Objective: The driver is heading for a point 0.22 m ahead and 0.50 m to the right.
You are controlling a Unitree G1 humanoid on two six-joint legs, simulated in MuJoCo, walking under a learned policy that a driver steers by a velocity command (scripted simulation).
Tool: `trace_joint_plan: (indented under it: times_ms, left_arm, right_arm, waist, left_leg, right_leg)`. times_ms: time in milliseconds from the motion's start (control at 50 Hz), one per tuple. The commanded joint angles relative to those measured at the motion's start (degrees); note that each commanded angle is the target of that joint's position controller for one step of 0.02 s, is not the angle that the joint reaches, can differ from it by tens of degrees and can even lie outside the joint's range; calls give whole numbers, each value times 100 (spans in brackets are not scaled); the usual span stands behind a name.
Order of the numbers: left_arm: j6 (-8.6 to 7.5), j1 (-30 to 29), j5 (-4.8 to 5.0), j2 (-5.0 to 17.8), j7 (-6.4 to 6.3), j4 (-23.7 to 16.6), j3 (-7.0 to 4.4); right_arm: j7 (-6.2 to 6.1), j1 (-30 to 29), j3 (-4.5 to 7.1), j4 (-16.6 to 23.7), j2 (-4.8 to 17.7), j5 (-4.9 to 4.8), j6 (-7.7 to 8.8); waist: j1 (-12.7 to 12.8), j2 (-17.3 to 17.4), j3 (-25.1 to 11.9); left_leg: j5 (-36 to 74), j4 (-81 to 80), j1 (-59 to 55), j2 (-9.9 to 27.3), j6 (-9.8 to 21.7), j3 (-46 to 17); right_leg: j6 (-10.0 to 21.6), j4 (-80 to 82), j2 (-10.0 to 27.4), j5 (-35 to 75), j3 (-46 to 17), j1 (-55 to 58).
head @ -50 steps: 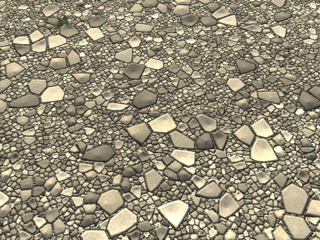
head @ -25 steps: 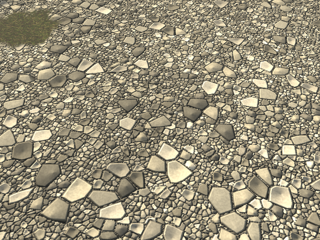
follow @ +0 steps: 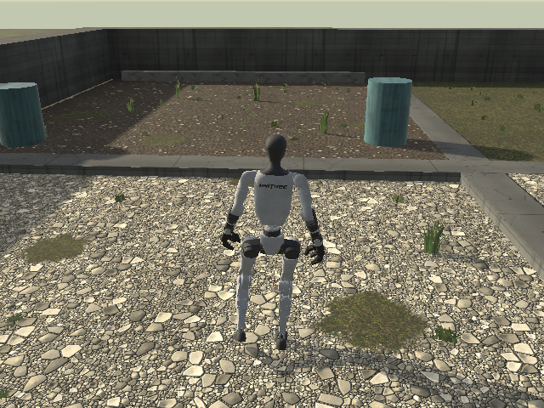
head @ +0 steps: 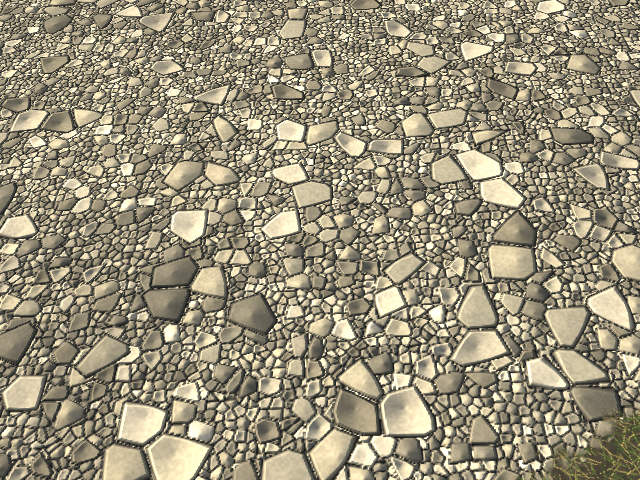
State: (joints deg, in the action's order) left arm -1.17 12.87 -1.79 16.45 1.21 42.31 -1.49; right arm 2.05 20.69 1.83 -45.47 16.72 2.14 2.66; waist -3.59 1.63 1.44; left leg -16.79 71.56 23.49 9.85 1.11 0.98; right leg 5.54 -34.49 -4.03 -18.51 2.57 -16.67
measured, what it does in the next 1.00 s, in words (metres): walks ahead, turning right: left foot, then right foot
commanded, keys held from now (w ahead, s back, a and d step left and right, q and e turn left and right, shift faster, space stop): w+shift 0.20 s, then w+e+shift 0.24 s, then e+shift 0.56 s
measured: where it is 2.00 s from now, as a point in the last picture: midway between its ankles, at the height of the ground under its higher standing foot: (449, 271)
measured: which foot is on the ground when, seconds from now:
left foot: up 0.00-0.30, down 0.32-0.72, up 0.74-1.00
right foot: down 0.00-0.34, up 0.36-0.72, down 0.74-1.00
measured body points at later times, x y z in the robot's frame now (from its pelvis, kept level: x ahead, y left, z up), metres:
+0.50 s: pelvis +0.45 -0.04 +0.01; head +0.46 -0.05 +0.46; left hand +0.59 +0.21 -0.11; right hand +0.45 -0.32 -0.12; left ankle +0.47 +0.05 -0.73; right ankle +0.37 -0.13 -0.62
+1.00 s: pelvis +0.73 -0.15 +0.00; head +0.78 -0.19 +0.44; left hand +0.94 +0.06 -0.12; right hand +0.76 -0.46 -0.10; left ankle +0.89 -0.02 -0.65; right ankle +0.80 -0.19 -0.73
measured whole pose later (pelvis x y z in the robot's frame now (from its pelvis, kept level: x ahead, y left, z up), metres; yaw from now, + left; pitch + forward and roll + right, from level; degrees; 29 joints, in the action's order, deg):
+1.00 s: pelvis +0.73 -0.15 +0.00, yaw -37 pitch +1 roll +1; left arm 1.0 16.0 0.2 16.9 -0.3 44.6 -4.9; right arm -1.6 1.1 1.1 -37.7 14.4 2.4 -2.4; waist 4.4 0.4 8.0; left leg -20.4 63.2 36.3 4.3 -4.0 -6.5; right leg 9.7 -23.9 -15.2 -2.3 -8.3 -19.6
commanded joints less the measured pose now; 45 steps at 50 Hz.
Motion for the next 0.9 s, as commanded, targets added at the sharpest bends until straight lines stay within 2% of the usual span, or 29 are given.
trace_joint_plan:
  times_ms: [20,100,180,220,240,260,280,300,320,340,360,380,400,420,460,500,540,580,640,680,700,720,740,760,780,800,820,860,900]
  left_arm:
    - [-254,339,99,719,-89,-136,-211]
    - [-422,1037,166,649,-23,240,-204]
    - [-558,1434,222,533,-70,562,-107]
    - [-593,1467,236,640,-131,700,-78]
    - [-599,1524,241,865,-164,776,-117]
    - [-567,1526,190,1064,-208,840,-168]
    - [-506,1434,108,1229,-249,889,-217]
    - [-425,1200,-16,1370,-274,869,-263]
    - [-379,858,-84,1266,-262,862,-250]
    - [-445,1131,0,497,-193,667,-70]
    - [-512,1720,304,230,-115,566,0]
    - [-469,1059,180,646,-163,578,-41]
    - [-423,790,159,656,-117,548,-54]
    - [-349,673,118,516,-68,556,-38]
    - [-135,591,36,188,44,458,9]
    - [31,260,54,-11,60,241,39]
    - [50,-138,69,-92,83,-53,68]
    - [-22,-389,91,-126,195,-167,100]
    - [-70,-254,27,14,321,-35,15]
    - [-73,612,-51,320,223,184,-150]
    - [-73,1369,-77,533,126,373,-281]
    - [-82,1907,-71,785,-14,561,-427]
    - [-45,1373,77,1220,-163,493,-568]
    - [-19,1125,40,1726,-65,208,-634]
    - [10,943,167,1737,-10,-65,-699]
    - [104,396,125,1490,-130,-314,-690]
    - [136,141,175,973,-197,-342,-555]
    - [110,167,205,721,-222,-147,-469]
    - [79,373,218,828,-188,-55,-511]
  right_arm:
    - [101,69,119,326,585,61,-44]
    - [129,-1241,49,689,378,-13,-108]
    - [175,-2159,-106,1000,142,-57,-14]
    - [158,-2166,-123,944,186,-100,-27]
    - [107,-2142,-121,995,245,-76,11]
    - [30,-1944,-76,953,412,-69,11]
    - [-69,-1331,6,800,614,-64,14]
    - [-187,-317,136,502,911,-95,3]
    - [-319,1001,246,169,1113,-52,-4]
    - [-445,1625,418,37,1622,127,12]
    - [-317,1053,424,112,1551,172,45]
    - [-233,226,368,240,979,71,63]
    - [-199,-115,284,221,587,24,121]
    - [-186,-222,236,115,369,56,169]
    - [-198,-171,127,-142,95,35,287]
    - [-136,-167,113,-312,101,-107,450]
    - [-79,-471,97,-315,119,-103,555]
    - [-124,-802,109,-251,203,-188,582]
    - [-243,-598,234,-172,677,-322,555]
    - [-287,-636,331,-58,939,-415,379]
    - [-286,-739,359,4,981,-419,268]
    - [-263,-837,356,20,863,-392,179]
    - [-219,-558,303,60,395,-301,85]
    - [-299,490,235,302,193,-205,-18]
    - [-362,627,172,375,248,-97,-53]
    - [-393,537,111,437,282,-126,-80]
    - [-393,-159,158,470,545,33,-111]
    - [-400,-693,189,621,577,84,-287]
    - [-401,-867,161,705,484,78,-452]
  waist:
    - [172,-625,-18]
    - [430,-343,691]
    - [528,-297,812]
    - [453,-224,522]
    - [340,-413,501]
    - [165,-511,229]
    - [-185,-606,-142]
    - [-671,-618,-735]
    - [-1331,-518,-1221]
    - [-1109,737,-1794]
    - [-338,1830,-2276]
    - [-265,609,-1210]
    - [-87,-3,-579]
    - [82,-389,-174]
    - [385,-271,396]
    - [568,-156,738]
    - [748,165,744]
    - [806,260,610]
    - [777,171,99]
    - [1148,250,-463]
    - [1479,276,-851]
    - [1700,44,-995]
    - [1180,-1067,-395]
    - [464,-1055,-1233]
    - [505,-472,-2193]
    - [429,-424,-2163]
    - [435,328,-1522]
    - [302,336,-728]
    - [319,398,-678]
  left_leg:
    - [512,-175,1525,149,-36,-104]
    - [1209,-1240,2234,-50,-131,201]
    - [2222,-2971,1590,-446,95,562]
    - [2502,-3441,830,-837,315,672]
    - [2377,-3621,487,-955,412,630]
    - [1947,-3620,81,-1210,461,622]
    - [1584,-3659,-589,-1335,505,425]
    - [973,-3629,-1662,-1375,537,295]
    - [634,-3780,-3114,-1023,602,109]
    - [-1547,-3971,-4465,461,847,-1672]
    - [-2574,-5344,-4832,1490,1342,-4841]
    - [-3159,-5757,-3848,1194,1194,-4275]
    - [-2502,-5879,-2937,1178,1157,-3436]
    - [-1804,-6042,-2284,1002,1018,-2765]
    - [-541,-6243,-1309,797,834,-1508]
    - [1897,-6313,-968,772,721,-366]
    - [3997,-6223,-698,362,523,769]
    - [4138,-5990,-533,-136,364,1527]
    - [4760,-5263,-1211,-39,250,1621]
    - [5542,-3847,-1544,172,148,1522]
    - [5249,-2656,-1464,266,72,1382]
    - [3597,-1121,-1162,37,-114,1310]
    - [-1485,798,5,-941,-332,1351]
    - [-2298,2340,993,-1264,-595,535]
    - [-1790,2409,1170,-986,-609,-373]
    - [-1480,2262,1553,-968,-566,-516]
    - [-1181,1525,1577,-691,-556,-625]
    - [-913,446,1072,-570,-533,-620]
    - [-716,-230,682,-515,-536,-572]
  right_leg:
    - [445,2250,1121,293,-1830,1034]
    - [522,2934,969,1708,-1359,941]
    - [386,3268,969,3769,-863,1139]
    - [260,3319,971,5224,-718,1535]
    - [215,2953,1165,6469,-772,1701]
    - [175,2462,1286,7661,-843,2064]
    - [174,1670,1351,8115,-963,2221]
    - [257,491,1359,7910,-1077,2073]
    - [315,-1195,1128,7068,-932,1304]
    - [253,-3758,374,3169,-675,-265]
    - [220,-5102,-371,-491,-983,-1735]
    - [365,-5047,212,176,-1013,-2151]
    - [363,-4813,479,578,-933,-2092]
    - [372,-4571,696,600,-874,-1987]
    - [215,-4450,913,474,-820,-1815]
    - [30,-4109,1058,402,-634,-1993]
    - [-68,-3081,914,990,-267,-1843]
    - [-70,-1351,667,2176,196,-1115]
    - [18,-271,156,3102,766,-215]
    - [217,-223,-167,2589,747,646]
    - [377,-169,-224,2387,522,1340]
    - [503,218,-138,2553,171,1876]
    - [683,292,592,5501,-914,2036]
    - [1711,-68,1867,9483,-3165,2930]
    - [2151,409,2210,8699,-3883,3299]
    - [2366,1179,2280,5222,-4511,2864]
    - [1988,1601,1833,3221,-4291,2059]
    - [1392,1702,1237,3339,-3376,923]
    - [888,1552,911,4087,-2933,506]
